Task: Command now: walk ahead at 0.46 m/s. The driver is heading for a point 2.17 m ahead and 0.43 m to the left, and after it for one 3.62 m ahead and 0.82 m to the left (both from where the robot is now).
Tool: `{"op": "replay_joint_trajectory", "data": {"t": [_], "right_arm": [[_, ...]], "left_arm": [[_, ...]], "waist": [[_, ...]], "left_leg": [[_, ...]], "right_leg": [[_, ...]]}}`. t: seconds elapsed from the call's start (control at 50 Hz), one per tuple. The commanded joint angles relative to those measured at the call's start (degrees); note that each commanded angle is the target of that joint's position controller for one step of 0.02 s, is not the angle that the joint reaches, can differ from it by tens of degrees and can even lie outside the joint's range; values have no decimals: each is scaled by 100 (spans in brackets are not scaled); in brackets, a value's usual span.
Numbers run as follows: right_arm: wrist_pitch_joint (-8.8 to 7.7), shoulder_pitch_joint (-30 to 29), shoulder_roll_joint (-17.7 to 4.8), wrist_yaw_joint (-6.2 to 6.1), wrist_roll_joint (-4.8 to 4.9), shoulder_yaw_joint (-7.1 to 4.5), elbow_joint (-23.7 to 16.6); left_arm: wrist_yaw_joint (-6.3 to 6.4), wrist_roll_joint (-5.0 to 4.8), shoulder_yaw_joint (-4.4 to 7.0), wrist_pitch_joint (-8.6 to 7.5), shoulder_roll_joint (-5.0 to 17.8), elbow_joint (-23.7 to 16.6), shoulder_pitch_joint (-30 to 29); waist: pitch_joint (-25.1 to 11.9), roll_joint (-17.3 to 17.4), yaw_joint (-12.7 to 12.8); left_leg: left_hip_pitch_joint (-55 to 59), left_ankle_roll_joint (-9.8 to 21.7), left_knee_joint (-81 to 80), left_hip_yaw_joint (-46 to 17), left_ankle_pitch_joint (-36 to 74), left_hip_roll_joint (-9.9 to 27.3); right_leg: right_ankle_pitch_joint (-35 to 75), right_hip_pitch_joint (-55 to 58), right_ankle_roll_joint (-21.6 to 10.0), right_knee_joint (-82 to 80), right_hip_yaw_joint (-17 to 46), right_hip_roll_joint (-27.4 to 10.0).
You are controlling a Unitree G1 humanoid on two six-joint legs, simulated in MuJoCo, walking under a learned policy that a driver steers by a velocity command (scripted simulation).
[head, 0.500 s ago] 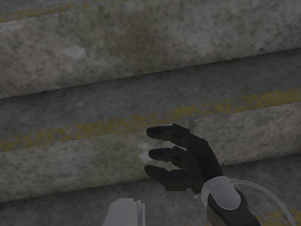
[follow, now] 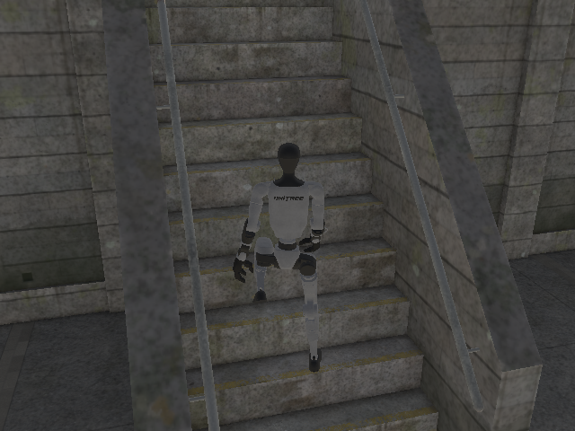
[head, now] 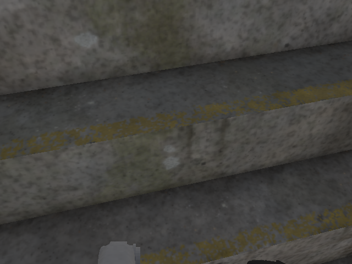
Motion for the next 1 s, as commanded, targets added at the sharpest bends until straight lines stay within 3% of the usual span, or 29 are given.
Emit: {"op": "replay_joint_trajectory", "data": {"t": [0.02,0.12,0.14,0.18,0.2,0.24,0.26,0.32,0.36,0.4,0.42,0.44,0.46,0.48,0.5,0.54,0.62,0.72,0.74,0.76,0.78,0.8,0.84,0.86,0.9,0.92,0.94,0.96,1.0], "right_arm": [[-209,-867,274,54,31,134,-774],[-106,-350,102,77,-51,152,-695],[2,-489,-69,39,-130,89,-646],[159,-794,-246,-70,-326,-35,-556],[316,960,-840,-98,-420,-383,105],[259,2030,-2083,-22,-551,-830,322],[151,961,-1723,-54,-510,-709,172],[349,-817,-443,-270,-266,-480,182],[259,-1305,-384,-336,-288,-496,-136],[245,-1669,-236,-598,12,-480,-420],[497,-915,333,-672,235,-447,-357],[599,296,489,-718,188,-470,-158],[500,432,476,-636,106,-581,-380],[267,429,806,-658,164,-369,-528],[218,1638,242,-630,67,-354,-432],[197,646,-1196,-622,-62,-806,3],[370,747,-834,-310,99,-794,423],[428,1072,-1026,-39,-260,-793,785],[383,1748,-1011,15,-512,-797,897],[266,1906,-1099,136,-612,-776,1132],[56,1180,-1155,321,-613,-733,863],[-70,185,-1195,405,-573,-608,481],[-32,1187,-992,483,112,-763,466],[38,1531,-1284,360,216,-863,745],[54,1040,-1424,188,-119,-759,606],[135,1073,-1680,110,-100,-758,538],[237,1731,-1789,71,-44,-660,583],[130,1431,-2634,-35,-165,-1050,590],[358,1021,-2295,-194,-77,-961,386]], "left_arm": [[-42,24,334,-27,1026,-118,313],[-116,-136,565,88,1344,-378,-461],[-106,-368,601,217,1512,-265,-293],[-156,-437,442,332,430,-166,1291],[-405,-249,307,396,179,-82,1132],[-599,-362,416,332,312,-684,-841],[-658,-298,284,308,126,-986,-1041],[-484,-31,79,370,-60,-932,-27],[-286,189,79,462,203,-742,969],[-192,192,86,610,240,-618,1389],[-264,251,-113,635,-223,-915,-188],[-411,163,-272,645,-256,-1197,-1366],[-541,404,-560,635,-330,-1408,-1759],[-520,341,-534,515,-110,-1812,-1669],[-475,-60,7,311,1535,-1653,-1141],[-8,126,-256,1,231,-2064,-1504],[397,127,-216,-188,321,-2659,-1906],[187,-228,75,83,137,-2876,-1047],[170,-292,135,207,47,-3192,-1477],[103,-280,230,255,-36,-3387,-1722],[-47,-364,242,171,-379,-3165,-1108],[-197,-403,261,174,-317,-3139,-496],[-205,-49,-125,-126,-277,-3542,-2550],[-411,-113,-215,-204,-571,-3747,-2767],[-752,0,21,120,-373,-3107,-1018],[-679,79,17,159,-248,-3195,-954],[-561,182,105,244,-40,-3276,-1499],[-555,167,66,295,-70,-3371,-918],[-391,-24,163,450,28,-2995,-1072]], "waist": [[-23,-423,74],[-85,-824,-345],[-105,-1163,-415],[-147,59,313],[-1184,1845,-135],[-1693,3104,-999],[-1735,2728,-547],[50,1543,654],[585,1273,929],[1289,996,1078],[1384,-716,217],[974,-1347,-539],[437,-143,-930],[260,137,-936],[148,-555,-1070],[561,305,-303],[208,186,-663],[403,-1529,93],[581,-898,-229],[1074,1548,-162],[702,3282,401],[192,2656,1204],[934,-838,-107],[847,-643,106],[-534,699,1074],[-687,560,1065],[-1267,-1169,559],[-1585,1058,835],[-1476,1122,205]], "left_leg": [[-404,84,-488,290,585,512],[1280,552,-2992,38,-403,626],[2617,650,-4541,880,-2902,14],[4763,971,-6070,582,-2239,-327],[4429,1455,-7012,-1129,-2933,-20],[4778,1857,-10223,-4429,-4767,428],[4116,1210,-9272,-3435,-2293,466],[1644,802,-7223,-580,-1659,33],[1037,531,-6993,-216,-1763,17],[53,364,-6047,-332,-1190,138],[817,425,-2475,597,-1134,-539],[1512,465,72,371,-1566,-1223],[461,398,1940,-751,-1019,-1605],[482,114,2523,-1668,-819,-1419],[-131,-192,1995,-1158,520,-959],[1421,-520,-223,-779,2006,-737],[4075,-360,-4845,142,3446,-118],[5170,588,-9596,454,2806,-313],[5447,1021,-10991,472,3678,-379],[5650,1621,-11087,-277,5886,108],[5985,1657,-10385,-722,7089,476],[5738,1337,-10182,-424,6475,261],[6100,916,-11731,-693,4306,83],[6111,795,-13119,55,4957,-188],[7256,1180,-13610,441,7400,-71],[7253,1098,-13118,461,9710,249],[7687,964,-13259,-122,11153,947],[8195,657,-11232,240,14416,773],[7648,1388,-11652,-44,11831,1093]], "right_leg": [[-1864,642,-1100,-1237,879,-1278],[-1591,96,-880,-1185,284,-1358],[-1718,-469,-974,-1443,71,-1156],[-158,-1637,-986,-575,97,-591],[-537,-1096,-922,776,-714,-52],[-2174,-1763,-529,4775,1097,434],[-1647,-1770,-73,6502,1278,600],[-1185,-1394,126,7250,-9,1096],[-1226,-815,-199,5629,-289,1154],[-612,192,-1021,1425,159,436],[388,-527,-1322,-212,603,-112],[1422,-1010,-1035,-546,-214,206],[817,-571,-598,1621,402,273],[1026,-1040,-267,1507,745,-524],[-3022,-680,-945,283,2254,-1901],[-2617,-1265,-878,125,2342,-846],[-2834,-1831,-694,565,1155,-472],[-2602,-1504,-624,1632,987,-112],[-2144,-1828,4,2997,111,729],[-2553,-3143,592,5837,-1067,1933],[-3456,-4312,338,8982,97,1770],[-3365,-4157,291,9642,808,1611],[-2932,-4234,19,6136,686,1035],[-2298,-2748,-205,4783,-333,1373],[-1678,-743,-242,5204,-408,1626],[-1477,-960,-535,5406,35,1475],[-422,-848,-636,5997,1146,1214],[-2300,-1095,-522,5524,388,1769],[-1909,-1831,-99,7381,290,1794]]}}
